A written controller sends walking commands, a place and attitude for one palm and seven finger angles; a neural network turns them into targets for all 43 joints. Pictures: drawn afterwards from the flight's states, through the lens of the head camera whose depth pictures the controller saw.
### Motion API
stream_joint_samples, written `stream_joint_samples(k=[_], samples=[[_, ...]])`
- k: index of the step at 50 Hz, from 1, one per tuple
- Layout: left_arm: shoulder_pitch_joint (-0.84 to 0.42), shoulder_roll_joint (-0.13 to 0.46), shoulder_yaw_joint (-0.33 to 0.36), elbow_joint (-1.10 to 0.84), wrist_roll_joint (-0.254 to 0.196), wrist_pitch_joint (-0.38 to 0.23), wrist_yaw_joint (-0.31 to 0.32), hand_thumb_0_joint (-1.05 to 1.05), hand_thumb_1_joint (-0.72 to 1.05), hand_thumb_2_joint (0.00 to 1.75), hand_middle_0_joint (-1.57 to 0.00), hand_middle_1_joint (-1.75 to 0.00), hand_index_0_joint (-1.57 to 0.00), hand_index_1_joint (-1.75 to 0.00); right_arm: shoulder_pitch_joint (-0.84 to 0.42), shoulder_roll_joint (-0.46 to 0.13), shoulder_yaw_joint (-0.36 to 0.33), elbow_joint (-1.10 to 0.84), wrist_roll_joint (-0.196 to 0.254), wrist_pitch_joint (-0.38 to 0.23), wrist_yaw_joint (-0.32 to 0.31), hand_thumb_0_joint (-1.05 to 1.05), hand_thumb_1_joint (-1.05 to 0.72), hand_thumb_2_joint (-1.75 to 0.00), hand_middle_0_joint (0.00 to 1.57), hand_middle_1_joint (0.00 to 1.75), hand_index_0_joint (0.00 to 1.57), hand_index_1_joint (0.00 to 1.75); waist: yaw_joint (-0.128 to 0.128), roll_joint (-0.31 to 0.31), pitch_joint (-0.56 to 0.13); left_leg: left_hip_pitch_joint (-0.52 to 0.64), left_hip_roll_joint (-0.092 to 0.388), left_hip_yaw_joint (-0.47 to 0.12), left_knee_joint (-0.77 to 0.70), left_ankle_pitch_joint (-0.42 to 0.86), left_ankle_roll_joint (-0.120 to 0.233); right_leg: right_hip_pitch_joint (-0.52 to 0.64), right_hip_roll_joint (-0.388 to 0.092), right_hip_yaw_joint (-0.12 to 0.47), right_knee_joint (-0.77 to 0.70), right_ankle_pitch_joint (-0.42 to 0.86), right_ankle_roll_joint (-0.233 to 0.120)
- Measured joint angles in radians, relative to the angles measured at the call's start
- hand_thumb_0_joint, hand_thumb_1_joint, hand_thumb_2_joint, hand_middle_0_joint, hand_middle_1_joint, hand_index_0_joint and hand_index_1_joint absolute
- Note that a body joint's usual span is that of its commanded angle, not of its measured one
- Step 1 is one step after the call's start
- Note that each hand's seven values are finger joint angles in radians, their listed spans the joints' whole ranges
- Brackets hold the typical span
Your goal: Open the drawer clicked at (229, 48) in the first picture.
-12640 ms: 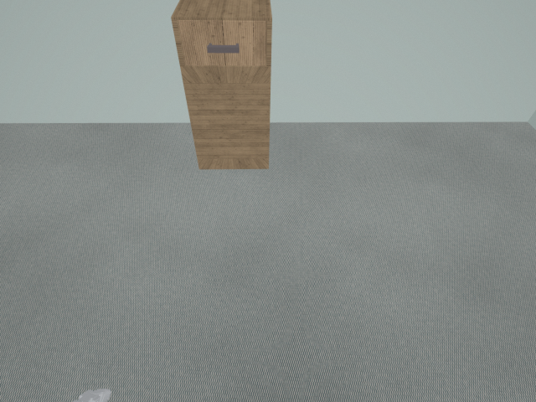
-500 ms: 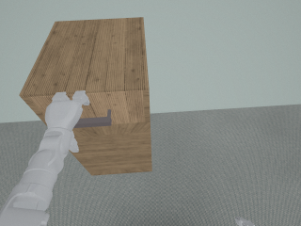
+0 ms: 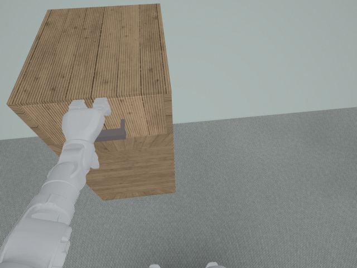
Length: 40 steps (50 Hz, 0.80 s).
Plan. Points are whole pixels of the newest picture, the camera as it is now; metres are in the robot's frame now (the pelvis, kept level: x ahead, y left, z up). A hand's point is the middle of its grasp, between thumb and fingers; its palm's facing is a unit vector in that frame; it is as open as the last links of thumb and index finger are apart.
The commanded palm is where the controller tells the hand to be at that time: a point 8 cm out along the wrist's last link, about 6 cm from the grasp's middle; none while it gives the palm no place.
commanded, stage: move the hooked fingers above the handle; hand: left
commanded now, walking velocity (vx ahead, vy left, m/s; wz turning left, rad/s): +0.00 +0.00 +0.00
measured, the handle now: (102, 129) +0.48 +0.22 -0.04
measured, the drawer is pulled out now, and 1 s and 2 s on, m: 0.00 0.00 0.00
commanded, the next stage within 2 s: lower the fingers behind the handle in 1.52 s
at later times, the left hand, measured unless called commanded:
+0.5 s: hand (91, 134) +0.43 +0.22 +0.01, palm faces -0.03 -0.02 -1.00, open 13.8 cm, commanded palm +0.42 +0.25 +0.07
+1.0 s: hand (91, 134) +0.43 +0.22 +0.01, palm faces -0.03 -0.02 -1.00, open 13.8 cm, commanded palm +0.41 +0.25 +0.07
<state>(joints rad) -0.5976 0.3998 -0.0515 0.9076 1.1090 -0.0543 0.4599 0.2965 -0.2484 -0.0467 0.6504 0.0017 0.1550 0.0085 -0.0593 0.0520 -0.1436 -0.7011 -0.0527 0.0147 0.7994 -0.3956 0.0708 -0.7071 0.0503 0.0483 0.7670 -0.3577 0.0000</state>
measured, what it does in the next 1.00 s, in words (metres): stands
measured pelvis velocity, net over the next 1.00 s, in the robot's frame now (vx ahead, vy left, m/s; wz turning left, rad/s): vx -0.01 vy -0.02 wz -0.01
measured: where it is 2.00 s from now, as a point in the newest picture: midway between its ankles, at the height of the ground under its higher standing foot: outside the picture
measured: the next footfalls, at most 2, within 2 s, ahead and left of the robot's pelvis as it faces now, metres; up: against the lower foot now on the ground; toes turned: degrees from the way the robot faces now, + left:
none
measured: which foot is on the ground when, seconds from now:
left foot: down 0.00-1.00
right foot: down 0.00-1.00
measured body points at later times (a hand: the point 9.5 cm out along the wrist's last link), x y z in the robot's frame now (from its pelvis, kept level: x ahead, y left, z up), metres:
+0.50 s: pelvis -0.02 -0.02 +0.00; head +0.07 -0.02 +0.44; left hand +0.42 +0.22 +0.07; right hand +0.03 -0.30 -0.12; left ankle -0.01 +0.07 -0.70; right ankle +0.00 -0.12 -0.70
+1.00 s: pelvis -0.01 -0.02 +0.00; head +0.07 -0.02 +0.44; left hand +0.42 +0.22 +0.07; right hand +0.05 -0.29 -0.12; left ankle -0.01 +0.07 -0.70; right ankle +0.00 -0.12 -0.70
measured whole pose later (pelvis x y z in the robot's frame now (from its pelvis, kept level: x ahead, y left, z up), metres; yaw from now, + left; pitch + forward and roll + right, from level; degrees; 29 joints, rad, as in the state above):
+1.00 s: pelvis -0.01 -0.02 +0.00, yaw +0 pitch +17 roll -1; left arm -0.64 0.49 -0.01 0.99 1.09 -0.13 0.39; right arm 0.31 -0.26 -0.02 0.63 0.02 0.14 -0.05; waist -0.09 0.04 -0.14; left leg -0.71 -0.03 0.01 0.78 -0.37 0.05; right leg -0.72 0.07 0.04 0.75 -0.32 -0.02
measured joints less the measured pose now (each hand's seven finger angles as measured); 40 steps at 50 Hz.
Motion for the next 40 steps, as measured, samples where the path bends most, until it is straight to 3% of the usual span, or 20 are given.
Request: stream_joint_samples(k=[5,14,26,40], samples=[[-0.045,0.004,-0.005,0.068,-0.020,0.039,-0.036,0.00,-0.49,0.30,-0.40,-1.23,-0.35,-1.26,-0.002,0.010,0.023,-0.004,0.016,0.000,-0.018,0.01,-0.90,-0.90,0.20,0.30,0.20,0.30,-0.016,-0.007,0.006,0.028,0.004,-0.001,-0.031,0.021,-0.005,0.026,0.003,0.000,-0.028,0.020,-0.005],[-0.074,0.062,0.006,0.105,-0.019,-0.005,-0.104,0.00,-0.49,0.30,-0.37,-1.21,-0.33,-1.21,0.018,-0.011,0.031,-0.033,0.028,-0.018,-0.051,0.01,-0.90,-0.90,0.21,0.30,0.20,0.30,-0.038,-0.020,0.018,0.034,0.014,-0.007,-0.050,0.043,-0.017,0.033,0.012,-0.006,-0.050,0.045,-0.016],[-0.063,0.092,0.034,0.091,-0.014,-0.069,-0.060,0.00,-0.49,0.30,-0.37,-1.22,-0.33,-1.20,0.029,-0.034,0.015,-0.014,0.021,-0.025,-0.056,0.01,-0.90,-0.90,0.20,0.30,0.20,0.30,-0.037,-0.016,0.011,-0.024,0.020,-0.012,-0.013,0.033,-0.024,-0.024,0.018,-0.014,-0.015,0.036,-0.022],[-0.064,0.088,0.040,0.105,-0.019,-0.050,-0.070,0.00,-0.49,0.30,-0.38,-1.21,-0.33,-1.22,0.000,-0.010,0.034,-0.019,0.023,-0.011,-0.055,0.01,-0.90,-0.90,0.21,0.30,0.20,0.30,-0.038,-0.011,0.002,-0.019,0.023,-0.008,-0.018,0.034,-0.025,-0.022,0.021,-0.009,-0.018,0.038,-0.023]])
